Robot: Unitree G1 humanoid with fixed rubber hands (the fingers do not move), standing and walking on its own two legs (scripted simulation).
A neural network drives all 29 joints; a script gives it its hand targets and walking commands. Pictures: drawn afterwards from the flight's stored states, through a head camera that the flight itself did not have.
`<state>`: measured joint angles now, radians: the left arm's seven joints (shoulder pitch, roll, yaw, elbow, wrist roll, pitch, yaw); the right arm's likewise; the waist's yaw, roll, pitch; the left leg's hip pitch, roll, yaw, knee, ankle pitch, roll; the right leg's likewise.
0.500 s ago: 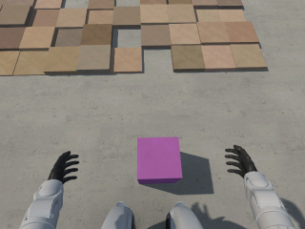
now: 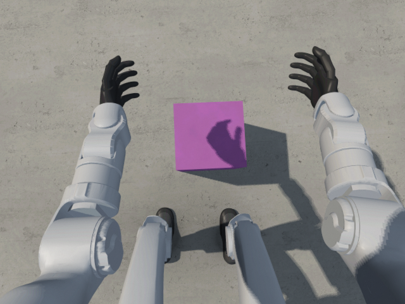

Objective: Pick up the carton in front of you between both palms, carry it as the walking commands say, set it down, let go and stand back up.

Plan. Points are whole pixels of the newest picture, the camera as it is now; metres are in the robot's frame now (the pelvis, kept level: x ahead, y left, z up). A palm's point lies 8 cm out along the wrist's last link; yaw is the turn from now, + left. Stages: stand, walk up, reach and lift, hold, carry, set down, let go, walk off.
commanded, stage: reach and lift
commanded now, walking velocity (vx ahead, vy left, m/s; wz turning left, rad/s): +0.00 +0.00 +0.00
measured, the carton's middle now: (207, 140) +0.46 -0.04 -0.52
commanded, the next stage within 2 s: none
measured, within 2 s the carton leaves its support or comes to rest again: leaves its support in 1.66 s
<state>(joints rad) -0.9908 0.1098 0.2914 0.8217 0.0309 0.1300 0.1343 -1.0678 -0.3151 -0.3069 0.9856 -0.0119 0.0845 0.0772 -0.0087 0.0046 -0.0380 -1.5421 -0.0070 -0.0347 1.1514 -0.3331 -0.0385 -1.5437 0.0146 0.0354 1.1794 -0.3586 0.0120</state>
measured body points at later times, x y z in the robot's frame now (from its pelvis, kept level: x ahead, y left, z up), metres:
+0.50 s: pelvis -0.02 +0.00 -0.17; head +0.33 -0.02 +0.11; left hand +0.47 +0.17 -0.35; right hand +0.47 -0.23 -0.36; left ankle +0.08 +0.14 -0.61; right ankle +0.07 -0.12 -0.61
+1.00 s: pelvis -0.04 +0.01 -0.27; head +0.33 -0.01 -0.01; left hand +0.49 +0.18 -0.45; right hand +0.49 -0.20 -0.47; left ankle +0.08 +0.14 -0.61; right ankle +0.07 -0.12 -0.61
